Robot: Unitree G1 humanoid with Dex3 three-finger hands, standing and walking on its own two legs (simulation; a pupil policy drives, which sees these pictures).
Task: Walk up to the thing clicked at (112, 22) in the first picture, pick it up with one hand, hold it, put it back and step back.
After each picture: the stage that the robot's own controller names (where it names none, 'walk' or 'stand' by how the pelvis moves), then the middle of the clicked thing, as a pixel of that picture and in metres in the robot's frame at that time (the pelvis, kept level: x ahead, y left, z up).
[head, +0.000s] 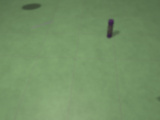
stand; (110, 28) +1.61 -0.29 -0.65
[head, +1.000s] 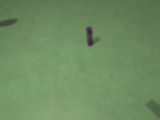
walk; (89, 36) +1.50 +0.09 -0.63
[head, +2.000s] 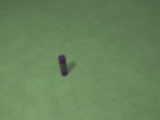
walk; (63, 66) +0.97 +0.29 -0.63
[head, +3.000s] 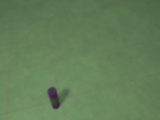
walk; (54, 98) +0.62 +0.26 -0.64
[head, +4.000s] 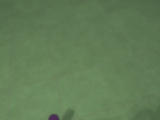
stand; out of the picture +0.40 +0.27 -0.63
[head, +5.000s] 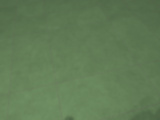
stand; out of the picture +0.38 +0.26 -0.66
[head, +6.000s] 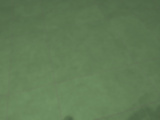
stand; out of the picture +0.37 +0.27 -0.66
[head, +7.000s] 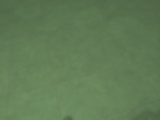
stand; out of the picture +0.38 +0.27 -0.66
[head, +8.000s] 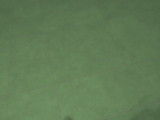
stand; out of the picture +0.37 +0.28 -0.66
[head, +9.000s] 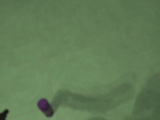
go down; (46, 108) +0.41 +0.27 -0.60
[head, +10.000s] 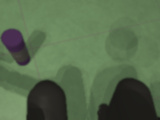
go down; (18, 50) +0.47 +0.29 -0.24
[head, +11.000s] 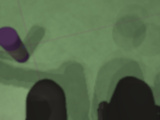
close in; (15, 48) +0.46 +0.29 -0.24
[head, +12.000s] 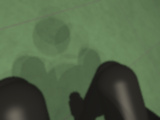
close in; out of the picture +0.45 +0.33 -0.16
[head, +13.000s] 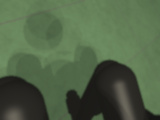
lift; out of the picture +0.42 +0.33 -0.16
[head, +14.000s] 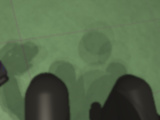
lift; out of the picture +0.32 +0.31 -0.10
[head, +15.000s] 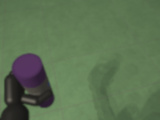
hold; (38, 86) +0.32 +0.18 +0.05
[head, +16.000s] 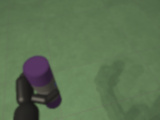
hold; (46, 86) +0.33 +0.16 +0.03
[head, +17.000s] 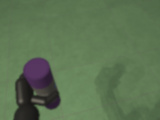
hold; (45, 88) +0.32 +0.17 +0.03
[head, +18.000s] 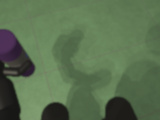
crouch; (16, 58) +0.42 +0.23 -0.04
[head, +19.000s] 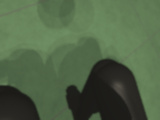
lower; out of the picture +0.45 +0.32 -0.18
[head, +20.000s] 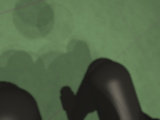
lower; out of the picture +0.45 +0.34 -0.17
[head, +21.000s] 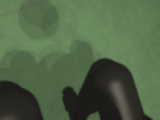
lower; out of the picture +0.45 +0.33 -0.17
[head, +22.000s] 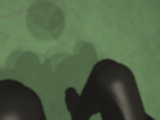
lower; out of the picture +0.44 +0.33 -0.16
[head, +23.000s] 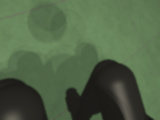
loosen; out of the picture +0.44 +0.31 -0.16
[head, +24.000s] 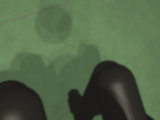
withdraw; out of the picture +0.44 +0.31 -0.17
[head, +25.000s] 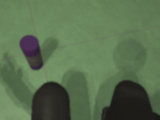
walk; (33, 55) +0.47 +0.25 -0.24
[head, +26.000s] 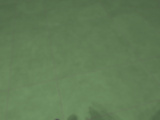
stand; out of the picture +0.39 +0.22 -0.59
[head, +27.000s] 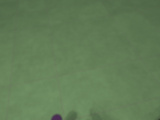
stand; out of the picture +0.41 +0.22 -0.60
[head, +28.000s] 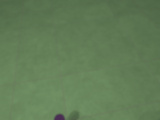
stand; out of the picture +0.41 +0.21 -0.62
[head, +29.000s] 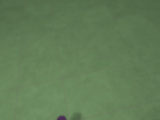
walk; out of the picture +0.42 +0.22 -0.65
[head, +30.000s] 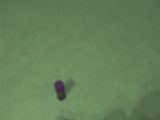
walk; (60, 91) +0.55 +0.18 -0.64
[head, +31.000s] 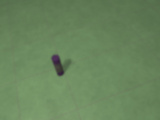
walk; (58, 65) +0.83 +0.32 -0.62
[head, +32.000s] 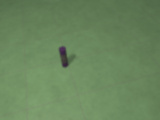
stand; (63, 57) +1.07 +0.26 -0.64
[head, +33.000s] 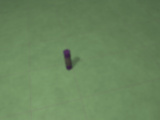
stand; (68, 60) +1.06 +0.24 -0.66
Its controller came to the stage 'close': yes
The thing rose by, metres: 0.68
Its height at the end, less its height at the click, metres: +0.00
